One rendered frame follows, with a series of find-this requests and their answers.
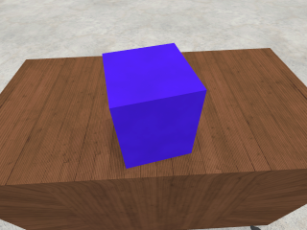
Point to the pedestal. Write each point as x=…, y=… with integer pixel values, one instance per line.
x=62, y=168

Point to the carton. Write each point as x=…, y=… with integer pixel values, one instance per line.
x=155, y=101

